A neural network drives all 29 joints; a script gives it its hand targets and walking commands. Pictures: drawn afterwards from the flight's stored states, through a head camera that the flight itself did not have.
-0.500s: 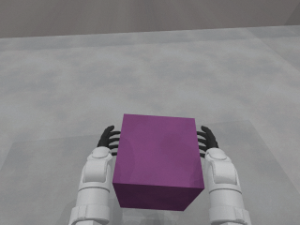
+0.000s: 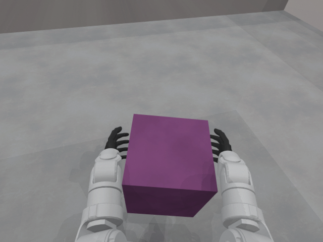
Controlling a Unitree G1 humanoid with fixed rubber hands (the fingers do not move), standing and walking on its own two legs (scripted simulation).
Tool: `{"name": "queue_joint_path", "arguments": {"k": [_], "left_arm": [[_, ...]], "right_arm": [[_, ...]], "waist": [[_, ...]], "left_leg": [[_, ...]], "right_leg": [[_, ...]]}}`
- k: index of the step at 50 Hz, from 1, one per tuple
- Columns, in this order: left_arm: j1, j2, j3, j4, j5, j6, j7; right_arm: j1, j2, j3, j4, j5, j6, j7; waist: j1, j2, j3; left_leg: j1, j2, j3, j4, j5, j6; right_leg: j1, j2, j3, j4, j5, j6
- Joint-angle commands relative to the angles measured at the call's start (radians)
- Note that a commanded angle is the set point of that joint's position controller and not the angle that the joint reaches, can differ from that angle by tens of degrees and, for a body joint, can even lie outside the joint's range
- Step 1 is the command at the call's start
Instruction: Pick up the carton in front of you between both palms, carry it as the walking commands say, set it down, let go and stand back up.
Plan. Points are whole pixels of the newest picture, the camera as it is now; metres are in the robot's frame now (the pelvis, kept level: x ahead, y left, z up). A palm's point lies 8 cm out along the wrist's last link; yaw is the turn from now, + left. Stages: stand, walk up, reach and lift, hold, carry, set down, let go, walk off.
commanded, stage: set down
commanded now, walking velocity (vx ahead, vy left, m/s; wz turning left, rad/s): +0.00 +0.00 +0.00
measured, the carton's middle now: (165, 169) +0.32 +0.02 -0.06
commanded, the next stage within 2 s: none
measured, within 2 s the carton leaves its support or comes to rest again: neither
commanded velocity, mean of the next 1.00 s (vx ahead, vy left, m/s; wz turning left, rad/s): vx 0.00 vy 0.00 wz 0.00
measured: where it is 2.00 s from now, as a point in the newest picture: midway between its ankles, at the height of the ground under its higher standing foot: outside the picture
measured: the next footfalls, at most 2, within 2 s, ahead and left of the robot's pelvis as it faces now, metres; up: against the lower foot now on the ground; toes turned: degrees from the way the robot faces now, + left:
none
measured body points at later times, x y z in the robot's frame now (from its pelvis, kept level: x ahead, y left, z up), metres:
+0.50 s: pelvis -0.05 +0.02 -0.10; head +0.19 +0.07 +0.28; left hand +0.35 +0.20 -0.19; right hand +0.39 -0.10 -0.17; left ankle +0.08 +0.14 -0.74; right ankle -0.02 -0.12 -0.74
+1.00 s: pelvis -0.06 +0.00 -0.23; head +0.20 +0.05 +0.14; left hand +0.38 +0.23 -0.33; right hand +0.42 -0.07 -0.32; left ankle +0.07 +0.14 -0.74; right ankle -0.02 -0.12 -0.74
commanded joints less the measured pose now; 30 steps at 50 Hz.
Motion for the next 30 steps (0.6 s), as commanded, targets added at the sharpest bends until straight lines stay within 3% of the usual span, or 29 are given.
{"name": "queue_joint_path", "arguments": {"k": [1, 4, 8, 11, 15, 20, 24, 30], "left_arm": [[-0.542, -0.790, -0.334, 0.133, -0.123, -0.083, -0.191], [-0.558, -0.684, -0.220, 0.162, -0.055, -0.141, -0.172], [-0.544, -0.585, -0.159, 0.181, -0.012, -0.243, -0.155], [-0.572, -0.621, -0.225, 0.172, -0.039, -0.335, -0.149], [-0.632, -0.724, -0.372, 0.173, -0.097, -0.443, -0.144], [-0.720, -0.796, -0.557, 0.078, -0.164, -0.486, -0.135], [-0.722, -0.796, -0.602, 0.058, -0.188, -0.446, -0.148], [-0.764, -0.776, -0.554, 0.129, -0.191, -0.365, -0.205]], "right_arm": [[-0.585, 0.801, 0.330, 0.159, 0.099, -0.084, 0.235], [-0.561, 0.705, 0.168, 0.231, -0.008, -0.134, 0.204], [-0.528, 0.606, 0.098, 0.252, -0.051, -0.226, 0.182], [-0.555, 0.631, 0.153, 0.233, -0.019, -0.315, 0.187], [-0.626, 0.694, 0.306, 0.216, 0.060, -0.416, 0.206], [-0.705, 0.773, 0.489, 0.131, 0.163, -0.450, 0.214], [-0.724, 0.812, 0.543, 0.113, 0.204, -0.407, 0.215], [-0.771, 0.865, 0.497, 0.184, 0.205, -0.322, 0.220]], "waist": [[0.005, 0.017, -0.152], [-0.008, 0.034, -0.163], [-0.012, 0.053, -0.250], [-0.017, 0.062, -0.382], [-0.028, 0.069, -0.637], [-0.006, 0.064, -1.016], [0.025, 0.059, -1.119], [0.052, 0.042, -1.051]], "left_leg": [[0.285, -0.105, -0.035, 0.045, -0.102, 0.031], [0.192, -0.102, -0.031, 0.083, -0.090, 0.024], [0.063, -0.111, -0.033, 0.185, 0.000, 0.012], [0.024, -0.114, -0.051, 0.267, 0.084, 0.010], [0.015, -0.112, -0.070, 0.399, 0.199, 0.006], [0.035, -0.110, -0.080, 0.578, 0.354, 0.006], [-0.117, -0.120, -0.063, 0.657, 0.263, 0.003], [-0.458, -0.136, -0.017, 0.725, 0.015, 0.003]], "right_leg": [[-0.428, 0.054, 0.031, -0.124, -0.107, -0.044], [-0.481, 0.073, 0.022, -0.058, -0.077, -0.044], [-0.602, 0.098, -0.003, 0.067, -0.021, -0.028], [-0.700, 0.120, -0.018, 0.150, 0.005, -0.023], [-0.871, 0.147, -0.038, 0.278, 0.047, -0.008], [-1.108, 0.163, -0.057, 0.435, 0.071, 0.005], [-1.229, 0.168, -0.062, 0.533, 0.020, 0.016], [-1.354, 0.173, -0.074, 0.628, -0.096, 0.025]]}}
